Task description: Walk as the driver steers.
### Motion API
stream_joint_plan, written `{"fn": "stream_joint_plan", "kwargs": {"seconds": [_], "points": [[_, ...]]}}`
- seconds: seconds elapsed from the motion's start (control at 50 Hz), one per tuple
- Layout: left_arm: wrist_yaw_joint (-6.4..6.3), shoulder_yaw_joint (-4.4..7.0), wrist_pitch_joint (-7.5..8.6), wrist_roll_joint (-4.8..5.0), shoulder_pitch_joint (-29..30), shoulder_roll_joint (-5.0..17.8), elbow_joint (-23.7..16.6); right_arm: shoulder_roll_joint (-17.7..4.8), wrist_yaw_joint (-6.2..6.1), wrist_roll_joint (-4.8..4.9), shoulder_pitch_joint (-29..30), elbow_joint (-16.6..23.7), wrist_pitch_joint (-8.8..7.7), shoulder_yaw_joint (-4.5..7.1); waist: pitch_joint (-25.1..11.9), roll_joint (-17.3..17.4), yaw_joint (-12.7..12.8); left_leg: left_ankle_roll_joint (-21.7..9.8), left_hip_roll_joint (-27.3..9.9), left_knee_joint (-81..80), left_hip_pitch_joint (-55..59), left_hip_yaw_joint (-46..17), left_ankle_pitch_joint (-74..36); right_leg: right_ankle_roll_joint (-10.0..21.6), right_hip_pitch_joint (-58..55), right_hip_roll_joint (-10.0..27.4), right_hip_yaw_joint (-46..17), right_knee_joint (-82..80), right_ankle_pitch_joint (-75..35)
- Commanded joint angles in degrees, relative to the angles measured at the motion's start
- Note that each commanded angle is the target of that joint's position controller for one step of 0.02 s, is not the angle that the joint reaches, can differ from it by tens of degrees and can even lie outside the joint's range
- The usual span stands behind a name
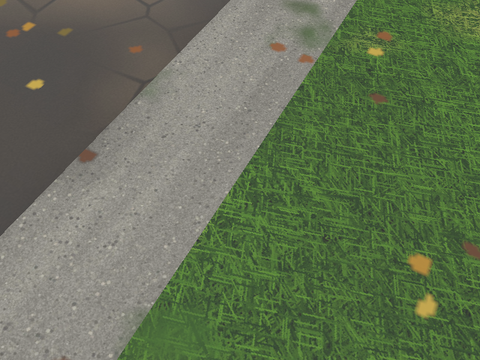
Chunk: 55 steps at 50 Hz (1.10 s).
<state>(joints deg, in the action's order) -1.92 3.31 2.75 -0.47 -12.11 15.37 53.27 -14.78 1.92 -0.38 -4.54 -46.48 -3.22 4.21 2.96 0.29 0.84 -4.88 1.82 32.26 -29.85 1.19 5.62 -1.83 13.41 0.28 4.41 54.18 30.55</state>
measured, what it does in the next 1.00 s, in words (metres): steps on the spot, turning left: right foot, then left foot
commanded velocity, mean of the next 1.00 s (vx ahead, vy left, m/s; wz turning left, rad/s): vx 0.04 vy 0.00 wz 0.57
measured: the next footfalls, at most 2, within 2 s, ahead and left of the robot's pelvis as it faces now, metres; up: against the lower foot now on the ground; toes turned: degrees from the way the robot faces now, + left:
right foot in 0.46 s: +0.17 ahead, -0.14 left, +0.00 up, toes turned +21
left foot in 0.88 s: +0.05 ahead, +0.10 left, +0.00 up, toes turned +33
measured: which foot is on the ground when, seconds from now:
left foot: down 0.00-0.44, up 0.46-0.86, down 0.88-1.00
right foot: up 0.00-0.44, down 0.46-0.88, up 0.90-1.00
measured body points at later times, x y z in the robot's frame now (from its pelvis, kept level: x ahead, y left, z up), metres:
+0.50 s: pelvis +0.08 -0.04 +0.01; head +0.12 -0.05 +0.46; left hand +0.13 +0.27 -0.09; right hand +0.31 -0.27 -0.09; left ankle +0.11 +0.07 -0.70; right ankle +0.14 -0.15 -0.72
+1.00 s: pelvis +0.06 +0.00 +0.02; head +0.08 +0.04 +0.46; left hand +0.01 +0.32 -0.10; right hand +0.36 -0.14 -0.05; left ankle +0.02 +0.08 -0.72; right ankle +0.12 -0.15 -0.64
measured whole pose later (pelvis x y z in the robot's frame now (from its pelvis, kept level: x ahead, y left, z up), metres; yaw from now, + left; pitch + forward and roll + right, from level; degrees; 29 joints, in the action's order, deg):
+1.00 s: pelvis +0.06 +0.00 +0.02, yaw +35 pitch +3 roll -1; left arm -1.7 5.4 -0.6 -0.4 -8.2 18.9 42.3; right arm -16.9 0.3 0.1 -10.1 -34.4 1.6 4.5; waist 2.6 -2.6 0.6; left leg -2.0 1.7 30.4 -18.3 -1.3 14.5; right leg -3.6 28.4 3.2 0.4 62.8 28.7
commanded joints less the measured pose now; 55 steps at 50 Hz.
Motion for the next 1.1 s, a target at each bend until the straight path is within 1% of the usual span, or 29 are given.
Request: {"fn": "stream_joint_plan", "kwargs": {"seconds": [0.02,0.04,0.06,0.08,0.12,0.18,0.24,0.36,0.42,0.44,0.46,0.48,0.5,0.52,0.56,0.6,0.66,0.72,0.8,0.86,0.88,0.9,0.92,0.94,0.96,0.98,1.0,1.06,1.1], "points": [[1.05,0.83,1.57,1.68,-2.35,6.67,-5.57,-10.50,-0.89,0.09,-8.10,4.26,0.56,2.61,-21.99,5.19,-3.63,-16.33,-19.54,-9.43,37.13,-28.80,-26.18,0.20,25.19,-0.87,-10.02,27.58,3.31],[0.22,1.02,0.85,1.37,-0.39,6.36,-5.41,-8.90,-1.13,0.80,-4.76,4.74,0.93,2.18,-15.09,-0.60,-2.16,-12.83,-16.44,-11.60,28.29,-23.72,-18.41,0.02,25.40,1.50,-9.09,22.34,-1.00],[-0.68,1.67,-0.17,0.41,0.78,7.60,-5.75,-7.52,-1.48,1.05,-3.13,5.25,1.29,1.73,-12.03,-0.12,-1.32,-11.33,-14.83,-13.24,21.28,-22.03,-12.67,-0.02,23.19,2.94,-9.16,17.59,-3.44],[-0.97,1.94,-1.08,0.07,0.77,7.69,-6.35,-7.73,-1.68,0.51,-2.63,5.52,1.66,1.80,-10.44,1.94,-0.11,-10.65,-13.04,-14.79,15.87,-21.49,-8.48,0.02,19.66,2.96,-9.03,14.60,-5.14],[-1.43,1.77,-1.77,-0.19,-0.33,5.84,-6.69,-9.03,-2.12,-0.38,-2.53,6.25,1.89,2.25,-10.11,4.91,0.69,-10.39,-10.98,-15.72,12.20,-20.02,-8.46,-0.39,17.12,1.59,-8.30,9.38,-7.34],[-1.97,1.69,-1.99,-0.29,0.98,5.35,-7.45,-10.51,-3.13,0.27,-3.74,7.06,2.23,2.83,-11.89,5.27,-0.04,-9.91,-10.73,-15.08,13.70,-21.25,-6.40,-1.68,18.14,0.76,-9.18,2.72,-10.01],[-1.98,1.76,-2.28,-0.10,3.62,5.56,-8.62,-10.55,-3.87,0.73,-3.29,8.10,3.14,2.86,-11.34,6.13,-0.94,-8.14,-9.36,-15.56,13.26,-23.45,5.91,-2.41,18.27,0.25,-10.25,-2.32,-13.22],[-0.96,1.67,-0.71,0.68,5.35,5.84,-10.10,-10.37,-4.34,0.53,-4.15,9.36,4.57,2.93,-10.01,8.55,-2.21,-7.12,-8.68,-14.13,14.97,-28.76,7.52,-1.94,13.47,-1.66,-10.72,-13.39,-11.91],[0.08,2.00,0.12,1.11,0.97,6.37,-9.18,-10.16,-4.48,1.26,-2.95,10.54,5.38,2.75,-9.93,8.92,0.56,-5.15,-6.81,-10.89,14.70,-30.05,2.29,-0.08,4.60,-2.30,-9.19,-27.05,-16.64],[0.30,2.59,0.19,0.82,-1.36,8.00,-8.55,-9.20,-4.62,1.62,-3.57,10.82,5.66,2.44,-10.13,7.49,1.42,-2.95,-4.41,-8.28,11.48,-28.34,4.55,1.11,-1.70,0.74,-9.96,-32.75,-21.03],[0.13,3.42,-0.17,-0.43,-2.12,11.95,-8.89,-5.91,-4.54,1.52,-6.02,11.00,5.80,1.65,-11.27,-2.75,-0.26,0.21,1.00,3.18,3.85,-21.14,17.81,5.38,-8.87,13.04,-19.63,-35.36,-23.95],[0.15,4.11,-0.89,-2.53,-0.02,15.26,-9.45,-6.96,-4.19,1.93,-5.68,13.34,5.05,2.21,-8.16,-18.91,-2.14,3.23,9.04,14.97,-7.30,-9.92,29.58,14.72,-7.43,22.49,-33.26,-37.84,-36.03],[-0.04,3.47,-0.73,-2.76,2.93,11.92,-11.58,-12.08,-3.72,0.60,-5.82,12.45,4.26,3.60,-7.92,-14.30,-1.73,5.33,4.34,27.03,-8.43,-11.42,28.31,17.45,-5.69,24.48,-33.21,-37.11,-39.54],[-0.39,2.78,-0.75,-2.01,5.47,8.99,-12.83,-13.22,-3.49,1.02,-7.37,10.84,4.47,4.29,-8.00,-9.45,-2.53,6.13,3.67,31.76,-7.54,-10.90,24.55,15.03,-5.25,20.85,-26.37,-35.39,-40.54],[-0.65,2.15,-1.05,-0.17,7.04,7.10,-13.52,-10.39,-3.81,0.95,-9.25,9.13,5.93,3.84,-6.50,-6.97,-2.58,8.28,2.79,38.22,-8.78,-9.28,19.39,11.63,-5.96,15.81,-18.30,-33.90,-39.74],[-0.88,1.95,-1.65,-0.26,5.90,7.21,-13.58,-7.99,-3.43,1.61,-7.80,10.27,6.49,3.06,-5.00,-7.86,-1.64,9.55,1.94,37.97,-8.49,-6.24,16.58,11.87,-5.11,13.47,-13.02,-34.90,-39.53],[-1.35,2.58,-2.50,-0.52,2.19,8.76,-13.32,-6.62,-3.10,1.92,-2.68,13.52,6.33,2.24,-5.26,-10.30,1.59,10.95,-0.64,28.99,-9.65,-3.97,15.00,13.45,-10.71,14.65,-11.28,-35.29,-39.56],[-1.05,3.53,-2.83,-0.17,2.36,11.10,-13.80,-5.74,-2.21,1.55,-1.67,15.32,6.20,1.59,-6.78,-11.18,2.20,10.47,-2.93,20.38,-3.29,-1.64,16.17,13.96,-10.27,16.46,-8.88,-34.95,-40.56],[0.07,4.21,-2.67,0.90,3.12,12.49,-14.07,-7.08,-1.22,1.63,-2.53,16.21,6.72,2.14,-6.81,-12.00,1.79,7.95,-2.58,10.33,4.74,1.92,15.49,13.30,-7.91,17.94,-6.69,-33.67,-39.58],[0.38,4.18,-2.50,2.43,3.95,11.80,-13.58,-7.14,-0.70,1.69,-7.24,14.94,6.91,2.91,-7.35,-10.29,-1.41,3.63,-0.53,-5.58,15.11,3.78,5.27,8.96,-4.84,16.89,-3.44,-26.87,-35.65],[0.69,3.62,-2.33,1.87,0.52,9.47,-12.25,-9.37,-1.26,1.59,-10.01,14.22,6.79,3.83,-8.71,-4.72,-1.83,1.51,-1.52,-10.14,24.20,-0.16,-3.54,4.83,1.26,14.34,0.45,-19.77,-29.11],[1.16,2.07,-2.21,-1.37,0.73,5.18,-14.48,-16.91,-2.34,1.24,-12.41,15.07,6.41,5.55,-10.29,13.88,-0.93,-4.59,-17.27,-9.61,35.98,-21.14,-27.36,-1.10,18.32,7.29,5.56,-0.63,-1.44],[0.81,2.20,-1.86,-1.22,5.08,6.02,-16.99,-17.80,-1.94,-0.56,-11.41,16.35,5.12,5.01,-12.02,16.83,-2.90,-16.03,-25.28,-9.83,32.40,-31.06,-33.13,-2.97,27.12,1.32,-2.29,11.51,10.16],[0.49,2.95,-1.89,-0.05,8.20,8.85,-17.31,-15.19,-1.50,-0.99,-11.36,15.98,3.96,4.35,-11.94,10.48,-4.89,-15.71,-22.39,-11.28,30.34,-27.21,-26.84,-2.45,27.24,2.35,-6.55,16.30,7.12],[0.23,3.23,-2.07,0.56,8.52,9.26,-17.16,-13.69,-1.69,-0.46,-8.76,15.44,3.31,3.77,-9.40,8.70,-3.11,-12.29,-18.84,-11.34,28.23,-22.84,-21.89,-1.60,27.53,3.04,-7.46,16.01,2.17],[-0.31,3.41,-2.34,0.15,7.53,9.15,-16.13,-12.20,-2.04,0.54,-6.06,15.64,3.32,3.32,-8.48,6.03,-1.86,-9.43,-16.09,-11.26,26.73,-20.45,-17.81,-1.50,27.26,3.61,-8.01,14.03,-1.98],[-0.60,3.65,-2.62,-0.25,6.61,9.64,-16.04,-11.41,-2.34,1.24,-4.07,15.89,3.58,2.84,-7.80,6.72,-0.79,-8.45,-14.80,-11.60,24.27,-19.22,-17.38,-1.76,25.58,3.41,-8.08,12.80,-4.84],[-0.18,3.42,-2.53,0.03,4.30,8.24,-15.63,-11.29,-3.07,0.57,-3.57,16.04,3.86,2.52,-9.27,7.22,0.26,-8.64,-12.70,-12.25,22.07,-18.47,-16.05,-2.41,21.62,1.29,-7.56,10.21,-9.82],[-0.14,3.01,-2.48,0.12,5.44,7.26,-16.13,-11.71,-3.41,0.72,-4.39,15.70,3.92,2.64,-8.91,7.14,-0.44,-8.65,-12.27,-12.22,22.63,-19.77,-12.90,-2.78,21.43,0.62,-7.91,4.04,-10.66]]}}
Keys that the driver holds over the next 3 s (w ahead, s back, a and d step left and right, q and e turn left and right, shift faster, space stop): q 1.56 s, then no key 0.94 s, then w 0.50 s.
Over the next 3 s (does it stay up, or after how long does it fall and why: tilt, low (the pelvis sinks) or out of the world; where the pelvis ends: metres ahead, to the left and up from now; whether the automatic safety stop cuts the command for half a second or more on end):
stays up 0.11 0.11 0.02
